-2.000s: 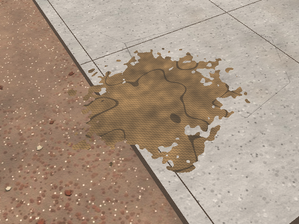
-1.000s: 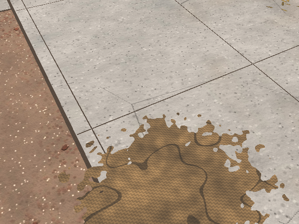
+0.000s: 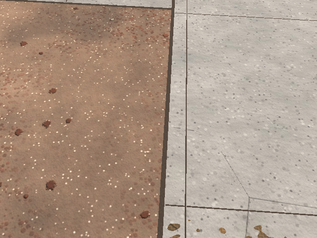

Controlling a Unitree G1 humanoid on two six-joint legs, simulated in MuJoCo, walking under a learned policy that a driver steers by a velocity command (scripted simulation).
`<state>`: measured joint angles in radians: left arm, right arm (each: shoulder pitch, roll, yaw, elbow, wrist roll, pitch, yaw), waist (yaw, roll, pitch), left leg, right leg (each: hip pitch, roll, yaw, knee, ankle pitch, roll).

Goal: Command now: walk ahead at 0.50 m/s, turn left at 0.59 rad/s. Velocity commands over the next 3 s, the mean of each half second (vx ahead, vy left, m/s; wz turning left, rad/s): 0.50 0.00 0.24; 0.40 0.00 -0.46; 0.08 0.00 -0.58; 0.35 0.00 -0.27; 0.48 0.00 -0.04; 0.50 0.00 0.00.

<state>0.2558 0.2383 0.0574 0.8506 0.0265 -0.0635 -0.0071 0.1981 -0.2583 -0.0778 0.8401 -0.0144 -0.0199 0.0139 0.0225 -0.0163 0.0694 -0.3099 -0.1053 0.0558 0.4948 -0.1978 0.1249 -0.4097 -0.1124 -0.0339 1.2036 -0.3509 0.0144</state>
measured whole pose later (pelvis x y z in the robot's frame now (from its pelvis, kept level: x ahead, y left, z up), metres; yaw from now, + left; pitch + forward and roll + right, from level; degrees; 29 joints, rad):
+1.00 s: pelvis +0.54 +0.00 -0.01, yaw -12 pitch +1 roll -1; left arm 0.39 0.30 0.08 0.81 -0.01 -0.01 0.02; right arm 0.04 -0.25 0.00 0.68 -0.03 -0.07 -0.02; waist 0.09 -0.01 0.07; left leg -0.46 -0.03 -0.01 0.55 -0.11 0.03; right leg -0.23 0.15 0.16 0.90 -0.54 -0.05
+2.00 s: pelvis +0.70 -0.07 +0.01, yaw -37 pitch +1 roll +0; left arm 0.36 0.28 0.04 0.81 0.03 -0.04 -0.02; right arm 0.28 -0.25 -0.04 0.76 -0.03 -0.06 0.02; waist 0.01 -0.04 -0.02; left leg -0.24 -0.03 0.04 0.46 -0.24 0.06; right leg -0.31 0.06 0.06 0.93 -0.39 -0.09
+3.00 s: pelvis +1.13 -0.41 -0.01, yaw -37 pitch +0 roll -1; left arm 0.43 0.22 0.03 1.03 0.01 -0.07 0.01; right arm 0.06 -0.23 -0.03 0.83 -0.04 -0.07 0.01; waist 0.05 -0.01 0.06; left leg -0.42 -0.02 0.10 0.57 -0.15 0.10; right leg -0.08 0.05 -0.02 0.86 -0.48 -0.08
